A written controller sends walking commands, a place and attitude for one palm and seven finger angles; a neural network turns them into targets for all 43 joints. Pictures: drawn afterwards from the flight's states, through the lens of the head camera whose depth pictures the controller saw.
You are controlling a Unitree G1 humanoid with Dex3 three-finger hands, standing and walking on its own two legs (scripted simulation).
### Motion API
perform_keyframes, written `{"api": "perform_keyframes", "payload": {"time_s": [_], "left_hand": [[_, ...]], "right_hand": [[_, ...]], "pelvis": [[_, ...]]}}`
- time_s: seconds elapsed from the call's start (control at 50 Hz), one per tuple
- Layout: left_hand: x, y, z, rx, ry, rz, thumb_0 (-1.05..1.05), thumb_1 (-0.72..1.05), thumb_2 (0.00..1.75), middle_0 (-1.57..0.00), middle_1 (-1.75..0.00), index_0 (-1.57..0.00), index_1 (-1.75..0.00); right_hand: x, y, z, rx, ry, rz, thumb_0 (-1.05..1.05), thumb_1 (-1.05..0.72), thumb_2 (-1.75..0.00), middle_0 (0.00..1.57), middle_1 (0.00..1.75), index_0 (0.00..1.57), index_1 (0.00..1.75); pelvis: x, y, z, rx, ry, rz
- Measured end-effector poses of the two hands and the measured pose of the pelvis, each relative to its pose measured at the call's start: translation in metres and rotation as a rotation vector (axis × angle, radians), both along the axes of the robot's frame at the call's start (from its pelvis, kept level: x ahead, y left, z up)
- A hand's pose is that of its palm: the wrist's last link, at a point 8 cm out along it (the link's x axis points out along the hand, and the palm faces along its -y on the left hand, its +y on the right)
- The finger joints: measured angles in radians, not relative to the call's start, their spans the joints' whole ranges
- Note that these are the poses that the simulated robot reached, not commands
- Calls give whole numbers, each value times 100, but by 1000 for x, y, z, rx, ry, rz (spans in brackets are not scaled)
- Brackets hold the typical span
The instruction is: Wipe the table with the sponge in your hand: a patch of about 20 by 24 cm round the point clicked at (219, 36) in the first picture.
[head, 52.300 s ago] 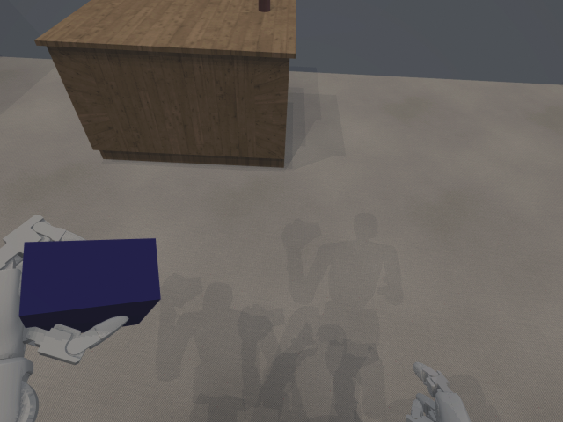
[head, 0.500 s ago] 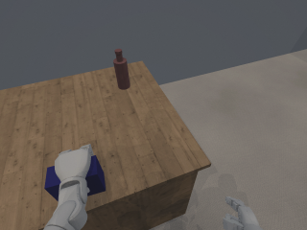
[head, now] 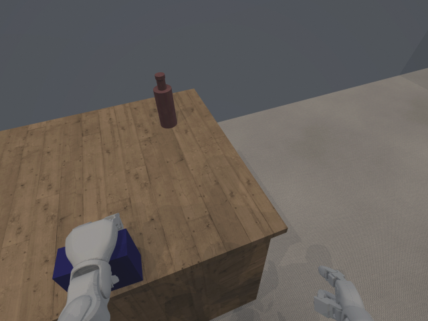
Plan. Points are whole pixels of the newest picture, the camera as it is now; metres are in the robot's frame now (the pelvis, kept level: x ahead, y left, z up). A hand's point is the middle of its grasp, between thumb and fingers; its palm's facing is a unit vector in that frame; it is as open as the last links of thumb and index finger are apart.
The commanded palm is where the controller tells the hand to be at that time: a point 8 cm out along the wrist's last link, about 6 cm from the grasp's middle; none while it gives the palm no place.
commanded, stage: lift the sponge slowly off the table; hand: left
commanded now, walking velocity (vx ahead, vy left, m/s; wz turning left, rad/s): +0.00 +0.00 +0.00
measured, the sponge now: (105, 269) +0.22 +0.27 -0.06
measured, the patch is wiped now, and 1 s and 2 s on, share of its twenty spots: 1.00 1.00 1.00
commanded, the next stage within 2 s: bring the sponge back beside the body in 1.76 s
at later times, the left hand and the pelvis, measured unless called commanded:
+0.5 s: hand (107, 249) +0.23 +0.25 +0.02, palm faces -0.02 -0.15 -0.99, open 10.0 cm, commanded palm +0.20 +0.25 +0.08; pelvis +0.00 +0.00 +0.00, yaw +0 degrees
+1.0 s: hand (100, 241) +0.23 +0.25 +0.05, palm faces +0.00 -0.17 -0.99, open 10.0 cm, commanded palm +0.21 +0.24 +0.12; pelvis +0.00 +0.00 +0.01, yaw +0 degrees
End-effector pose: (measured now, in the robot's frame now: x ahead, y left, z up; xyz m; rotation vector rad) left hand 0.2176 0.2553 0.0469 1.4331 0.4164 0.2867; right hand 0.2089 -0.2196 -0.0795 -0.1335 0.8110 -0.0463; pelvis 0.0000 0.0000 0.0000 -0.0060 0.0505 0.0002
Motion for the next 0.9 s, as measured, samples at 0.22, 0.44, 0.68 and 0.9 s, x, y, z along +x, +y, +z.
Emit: {"api": "perform_keyframes", "payload": {"time_s": [0.22, 0.44, 0.68, 0.9], "left_hand": [[-13, -5, 5, -25, 1, -12, 0, -50, 104, -72, -138, -74, -138], [-4, -10, 19, -29, -30, -32, 0, -51, 104, -74, -136, -76, -136], [-6, -8, 30, -48, -22, 1, 0, -51, 104, -74, -135, -76, -136], [-2, -7, 49, -38, -63, -22, 0, -51, 104, -74, -135, -76, -136]], "right_hand": [[5, 9, 2, 8, -18, 31, 1, -91, -90, 20, 29, 20, 30], [8, 19, 4, 22, -29, 53, 2, -91, -90, 20, 29, 20, 30], [15, 14, 12, 15, -44, 64, 2, -91, -90, 20, 29, 20, 30], [23, 13, 17, 14, -63, 70, 2, -91, -90, 20, 29, 20, 30]], "pelvis": [[-3, 1, 2, 1, -31, 5], [-4, 1, 4, 3, -47, 3], [-2, -1, 6, 4, -68, 3], [1, -3, 8, 3, -78, -1]]}}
